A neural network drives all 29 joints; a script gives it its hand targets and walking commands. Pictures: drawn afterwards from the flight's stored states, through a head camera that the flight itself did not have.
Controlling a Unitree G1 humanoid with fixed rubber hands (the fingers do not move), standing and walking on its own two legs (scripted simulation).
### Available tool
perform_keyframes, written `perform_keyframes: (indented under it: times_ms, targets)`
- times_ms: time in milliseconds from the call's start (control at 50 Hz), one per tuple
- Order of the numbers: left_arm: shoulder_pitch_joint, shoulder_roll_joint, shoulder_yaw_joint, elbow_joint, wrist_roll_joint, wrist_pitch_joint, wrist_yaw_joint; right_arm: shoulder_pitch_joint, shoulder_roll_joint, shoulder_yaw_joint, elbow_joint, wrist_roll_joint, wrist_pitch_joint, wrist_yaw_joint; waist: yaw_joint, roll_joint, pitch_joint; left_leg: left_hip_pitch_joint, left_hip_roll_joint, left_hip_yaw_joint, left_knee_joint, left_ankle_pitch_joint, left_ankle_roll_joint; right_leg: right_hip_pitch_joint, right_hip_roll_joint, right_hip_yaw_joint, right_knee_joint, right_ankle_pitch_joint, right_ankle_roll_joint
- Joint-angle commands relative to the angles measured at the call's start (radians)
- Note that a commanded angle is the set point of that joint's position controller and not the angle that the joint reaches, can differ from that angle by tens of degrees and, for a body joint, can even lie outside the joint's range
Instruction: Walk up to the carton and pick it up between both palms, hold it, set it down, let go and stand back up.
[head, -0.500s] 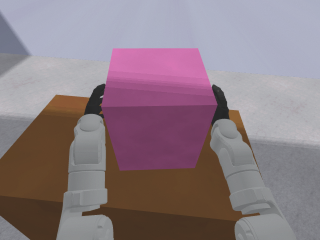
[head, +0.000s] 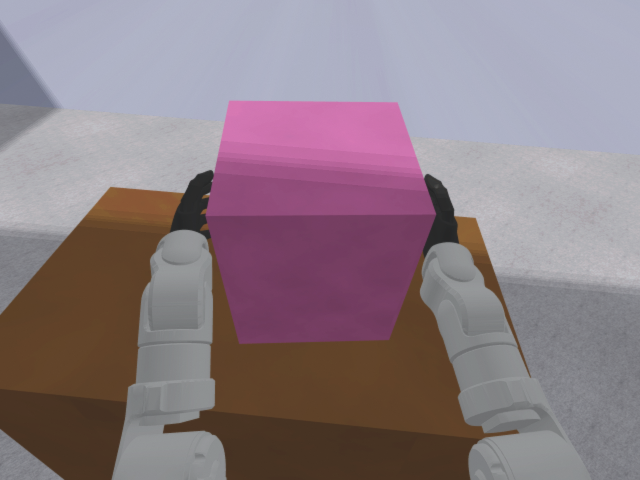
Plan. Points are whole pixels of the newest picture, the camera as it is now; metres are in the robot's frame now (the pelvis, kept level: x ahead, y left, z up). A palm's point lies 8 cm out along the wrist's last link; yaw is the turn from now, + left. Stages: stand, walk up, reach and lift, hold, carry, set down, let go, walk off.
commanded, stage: hold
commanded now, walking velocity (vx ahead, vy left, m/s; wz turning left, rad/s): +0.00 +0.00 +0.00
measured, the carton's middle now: (314, 228) +0.40 +0.00 +0.15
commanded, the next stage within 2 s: none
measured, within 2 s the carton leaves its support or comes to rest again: neither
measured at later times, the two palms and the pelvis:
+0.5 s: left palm (190, 231) +0.36 +0.15 +0.18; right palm (440, 236) +0.35 -0.15 +0.17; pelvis +0.01 +0.00 +0.00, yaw +0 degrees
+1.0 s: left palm (187, 233) +0.36 +0.16 +0.18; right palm (437, 235) +0.35 -0.14 +0.17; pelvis +0.00 +0.00 +0.00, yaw +0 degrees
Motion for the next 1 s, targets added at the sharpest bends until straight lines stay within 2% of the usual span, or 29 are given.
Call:
perform_keyframes:
  times_ms: [0, 40, 100, 140, 160, 200, 280, 320, 360, 400, 420, 440, 460, 520, 540, 560, 580, 620, 660, 700, 740, 760, 800, 840, 860, 880, 900, 960, 980]
  targets:
    - [-0.727, -0.514, -0.485, -0.18, -0.178, -0.108, -0.141, -0.834, 0.475, 0.398, -0.285, 0.068, -0.066, 0.141, -0.027, 0.11, -0.464, 0.179, -0.04, 0.052, -0.02, 0.248, -0.039, 0.048, 0.058, -0.064, -0.027, 0.127, 0.013]
    - [-0.656, -0.494, -0.404, -0.109, -0.154, -0.105, -0.157, -0.843, 0.486, 0.393, -0.289, 0.06, -0.061, 0.143, 0.01, 0.034, -0.425, 0.121, -0.041, 0.055, -0.045, 0.158, -0.009, 0.062, 0.047, -0.054, -0.038, 0.095, 0.021]
    - [-0.726, -0.53, -0.479, -0.241, -0.182, -0.125, -0.14, -0.875, 0.528, 0.425, -0.341, 0.093, -0.085, 0.143, 0.003, 0.082, -0.517, 0.188, -0.045, 0.057, -0.016, 0.273, -0.026, 0.073, 0.056, -0.045, -0.017, 0.184, 0.022]
    - [-0.679, -0.529, -0.489, -0.188, -0.188, -0.107, -0.133, -0.902, 0.475, 0.447, -0.386, 0.101, -0.084, 0.142, 0.008, 0.095, -0.561, 0.22, -0.034, 0.045, 0.002, 0.315, -0.036, 0.044, 0.068, -0.065, -0.016, 0.173, 0.021]
    - [-0.65, -0.502, -0.445, -0.157, -0.152, -0.099, -0.138, -0.815, 0.474, 0.407, -0.279, 0.069, -0.054, 0.137, -0.017, 0.065, -0.452, 0.186, -0.039, 0.05, -0.018, 0.266, -0.03, 0.048, 0.061, -0.058, -0.037, 0.15, 0.024]
    - [-0.632, -0.47, -0.38, -0.079, -0.127, -0.085, -0.164, -0.822, 0.464, 0.354, -0.241, 0.044, -0.055, 0.132, -0.007, 0.037, -0.34, 0.115, -0.048, 0.061, -0.063, 0.132, -0.007, 0.067, 0.044, -0.052, -0.051, 0.086, 0.023]
    - [-0.74, -0.523, -0.507, -0.251, -0.198, -0.117, -0.16, -0.846, 0.485, 0.399, -0.351, 0.082, -0.085, 0.134, -0.047, 0.097, -0.544, 0.217, -0.044, 0.051, -0.006, 0.31, -0.035, 0.086, 0.054, -0.065, -0.014, 0.204, 0.02]
    - [-0.644, -0.457, -0.438, -0.187, -0.153, -0.104, -0.158, -0.779, 0.481, 0.409, -0.313, 0.076, -0.06, 0.125, -0.006, 0.084, -0.443, 0.177, -0.06, 0.066, -0.013, 0.28, -0.028, 0.101, 0.041, -0.045, -0.022, 0.232, 0.035]
    - [-0.67, -0.498, -0.459, -0.191, -0.171, -0.107, -0.158, -0.818, 0.482, 0.411, -0.321, 0.068, -0.063, 0.129, -0.026, 0.062, -0.462, 0.169, -0.049, 0.052, -0.025, 0.242, -0.017, 0.067, 0.052, -0.058, -0.019, 0.183, 0.03]
    - [-0.653, -0.521, -0.479, -0.214, -0.179, -0.1, -0.156, -0.834, 0.468, 0.432, -0.367, 0.072, -0.069, 0.129, -0.023, 0.062, -0.497, 0.184, -0.043, 0.052, -0.005, 0.301, -0.03, 0.087, 0.061, -0.058, -0.014, 0.212, 0.024]
    - [-0.686, -0.534, -0.513, -0.324, -0.196, -0.115, -0.15, -0.783, 0.5, 0.466, -0.371, 0.104, -0.068, 0.129, -0.031, 0.088, -0.543, 0.213, -0.042, 0.043, 0.008, 0.388, -0.037, 0.112, 0.066, -0.062, 0.005, 0.276, 0.022]
    - [-0.64, -0.516, -0.513, -0.28, -0.198, -0.107, -0.148, -0.811, 0.496, 0.475, -0.435, 0.109, -0.071, 0.12, -0.024, 0.075, -0.557, 0.211, -0.05, 0.046, 0.024, 0.398, -0.041, 0.113, 0.066, -0.051, -0.001, 0.306, 0.022]
    - [-0.621, -0.478, -0.484, -0.238, -0.172, -0.096, -0.15, -0.76, 0.471, 0.45, -0.344, 0.084, -0.044, 0.119, -0.034, 0.091, -0.453, 0.192, -0.047, 0.041, 0.008, 0.355, -0.04, 0.078, 0.058, -0.055, -0.01, 0.258, 0.031]
    - [-0.633, -0.502, -0.439, -0.193, -0.148, -0.084, -0.169, -0.801, 0.465, 0.414, -0.325, 0.081, -0.05, 0.13, -0.006, 0.052, -0.408, 0.128, -0.046, 0.053, -0.042, 0.216, -0.021, 0.092, 0.054, -0.061, -0.028, 0.135, 0.025]
    - [-0.675, -0.522, -0.479, -0.251, -0.178, -0.095, -0.165, -0.793, 0.481, 0.418, -0.342, 0.076, -0.055, 0.129, -0.033, 0.068, -0.461, 0.172, -0.044, 0.05, -0.029, 0.245, -0.022, 0.083, 0.052, -0.06, -0.02, 0.166, 0.024]
    - [-0.667, -0.487, -0.462, -0.205, -0.167, -0.098, -0.166, -0.783, 0.482, 0.424, -0.329, 0.074, -0.05, 0.129, -0.028, 0.048, -0.44, 0.153, -0.049, 0.055, -0.028, 0.266, -0.023, 0.094, 0.053, -0.058, -0.02, 0.19, 0.029]
    - [-0.656, -0.507, -0.491, -0.253, -0.191, -0.1, -0.159, -0.85, 0.496, 0.458, -0.437, 0.106, -0.07, 0.128, -0.011, 0.051, -0.546, 0.193, -0.042, 0.041, -0.002, 0.332, -0.03, 0.112, 0.064, -0.058, -0.009, 0.247, 0.027]
    - [-0.642, -0.483, -0.433, -0.168, -0.156, -0.096, -0.159, -0.802, 0.469, 0.421, -0.302, 0.07, -0.041, 0.132, -0.002, 0.05, -0.398, 0.156, -0.045, 0.054, -0.038, 0.21, -0.017, 0.046, 0.053, -0.05, -0.042, 0.12, 0.029]
    - [-0.666, -0.496, -0.456, -0.238, -0.159, -0.1, -0.163, -0.75, 0.503, 0.414, -0.288, 0.079, -0.052, 0.135, -0.013, 0.081, -0.423, 0.161, -0.044, 0.058, -0.03, 0.268, -0.029, 0.087, 0.06, -0.052, -0.019, 0.173, 0.014]
    - [-0.627, -0.493, -0.425, -0.127, -0.144, -0.092, -0.168, -0.823, 0.46, 0.376, -0.309, 0.059, -0.052, 0.137, -0.01, 0.036, -0.379, 0.12, -0.044, 0.056, -0.05, 0.173, -0.024, 0.063, 0.059, -0.055, -0.043, 0.096, 0.021]
    - [-0.706, -0.497, -0.422, -0.133, -0.152, -0.101, -0.169, -0.848, 0.482, 0.384, -0.271, 0.059, -0.056, 0.143, 0.0, 0.069, -0.407, 0.135, -0.044, 0.061, -0.05, 0.154, -0.017, 0.053, 0.049, -0.053, -0.037, 0.055, 0.021]
    - [-0.712, -0.536, -0.494, -0.265, -0.19, -0.109, -0.158, -0.842, 0.501, 0.414, -0.361, 0.079, -0.08, 0.147, -0.013, 0.105, -0.554, 0.194, -0.043, 0.054, -0.02, 0.281, -0.031, 0.08, 0.059, -0.058, -0.014, 0.178, 0.019]
    - [-0.707, -0.53, -0.499, -0.193, -0.202, -0.113, -0.148, -0.855, 0.482, 0.405, -0.349, 0.069, -0.069, 0.136, -0.032, 0.077, -0.525, 0.198, -0.04, 0.046, -0.012, 0.26, -0.038, 0.04, 0.063, -0.064, -0.026, 0.16, 0.024]
    - [-0.665, -0.5, -0.429, -0.171, -0.149, -0.11, -0.156, -0.811, 0.498, 0.42, -0.272, 0.077, -0.054, 0.135, 0.006, 0.067, -0.412, 0.137, -0.051, 0.058, -0.032, 0.241, -0.021, 0.089, 0.053, -0.054, -0.028, 0.155, 0.025]
    - [-0.629, -0.475, -0.405, -0.104, -0.127, -0.091, -0.168, -0.781, 0.451, 0.368, -0.217, 0.044, -0.046, 0.135, -0.011, 0.06, -0.337, 0.13, -0.045, 0.053, -0.058, 0.172, -0.02, 0.065, 0.048, -0.055, -0.048, 0.083, 0.018]
    - [-0.668, -0.497, -0.411, -0.135, -0.136, -0.095, -0.163, -0.849, 0.489, 0.394, -0.274, 0.066, -0.062, 0.142, 0.02, 0.065, -0.382, 0.098, -0.048, 0.063, -0.059, 0.173, -0.011, 0.078, 0.054, -0.051, -0.032, 0.085, 0.02]
    - [-0.688, -0.542, -0.479, -0.255, -0.167, -0.103, -0.156, -0.807, 0.496, 0.398, -0.318, 0.073, -0.079, 0.146, -0.013, 0.09, -0.498, 0.185, -0.037, 0.053, -0.032, 0.291, -0.031, 0.096, 0.061, -0.064, -0.012, 0.177, 0.014]
    - [-0.657, -0.535, -0.555, -0.329, -0.218, -0.113, -0.142, -0.779, 0.463, 0.439, -0.401, 0.102, -0.078, 0.128, -0.053, 0.117, -0.615, 0.286, -0.03, 0.027, 0.04, 0.481, -0.068, 0.082, 0.074, -0.069, -0.011, 0.265, 0.018]
    - [-0.65, -0.506, -0.532, -0.245, -0.196, -0.106, -0.145, -0.782, 0.454, 0.434, -0.357, 0.078, -0.061, 0.124, -0.057, 0.097, -0.485, 0.257, -0.036, 0.027, 0.02, 0.413, -0.065, 0.044, 0.065, -0.073, -0.025, 0.215, 0.023]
